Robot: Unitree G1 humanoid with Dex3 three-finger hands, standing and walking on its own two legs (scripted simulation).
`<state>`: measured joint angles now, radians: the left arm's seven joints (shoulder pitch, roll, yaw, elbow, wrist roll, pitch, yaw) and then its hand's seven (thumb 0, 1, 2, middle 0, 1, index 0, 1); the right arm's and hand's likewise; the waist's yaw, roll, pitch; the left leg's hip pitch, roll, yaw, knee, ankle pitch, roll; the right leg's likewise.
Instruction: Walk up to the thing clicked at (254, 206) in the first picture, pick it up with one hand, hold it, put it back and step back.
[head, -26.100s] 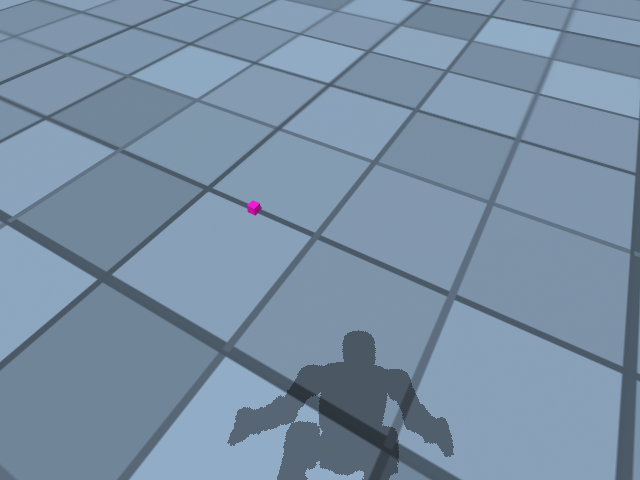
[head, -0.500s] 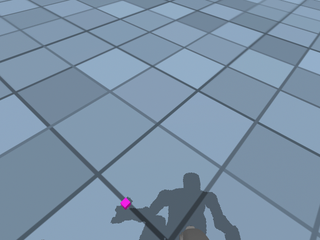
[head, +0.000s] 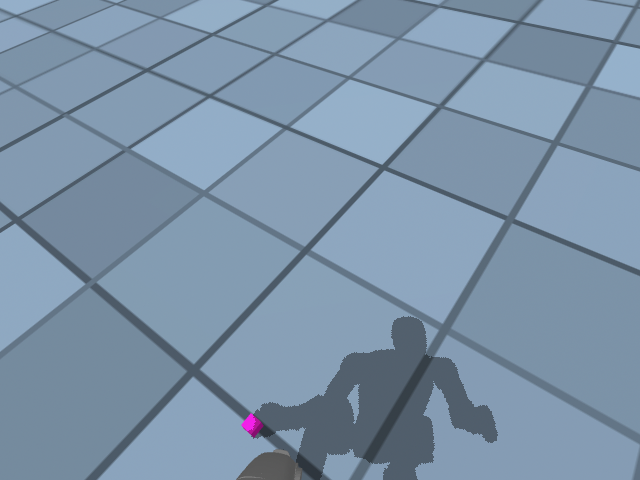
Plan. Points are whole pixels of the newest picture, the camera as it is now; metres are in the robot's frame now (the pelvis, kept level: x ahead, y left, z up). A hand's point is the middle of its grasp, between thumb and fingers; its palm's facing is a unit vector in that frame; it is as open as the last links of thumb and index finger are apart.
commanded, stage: walk up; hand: left
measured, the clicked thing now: (252, 425) +0.37 +0.27 -0.75
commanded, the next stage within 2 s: none
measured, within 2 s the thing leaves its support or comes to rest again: neither
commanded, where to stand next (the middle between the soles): -0.01 +0.04 m, yaw +0 degrees
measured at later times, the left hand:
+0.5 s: hand out of the picture +0.07 +0.28 -0.17, palm faces -0.04 -0.90 -0.43, open 7.3 cm
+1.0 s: hand out of the picture -0.11 +0.30 -0.15, palm faces +0.07 -0.93 -0.36, open 7.4 cm
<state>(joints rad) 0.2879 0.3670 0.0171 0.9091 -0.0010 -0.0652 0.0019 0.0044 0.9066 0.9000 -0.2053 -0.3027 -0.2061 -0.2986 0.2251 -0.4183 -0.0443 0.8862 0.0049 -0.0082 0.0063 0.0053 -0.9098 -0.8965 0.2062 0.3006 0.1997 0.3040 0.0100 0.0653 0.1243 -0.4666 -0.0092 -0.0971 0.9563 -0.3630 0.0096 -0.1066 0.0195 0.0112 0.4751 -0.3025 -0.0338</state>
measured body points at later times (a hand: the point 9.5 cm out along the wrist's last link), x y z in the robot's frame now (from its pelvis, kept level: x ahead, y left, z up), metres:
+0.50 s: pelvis -0.05 +0.02 -0.03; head +0.03 +0.00 +0.41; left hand +0.07 +0.33 -0.14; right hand +0.10 -0.29 -0.15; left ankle +0.10 +0.12 -0.74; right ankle -0.08 -0.09 -0.73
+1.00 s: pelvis -0.11 +0.03 -0.01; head -0.11 +0.04 +0.44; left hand -0.11 +0.35 -0.13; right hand -0.02 -0.29 -0.11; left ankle -0.13 +0.14 -0.74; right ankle -0.09 -0.08 -0.71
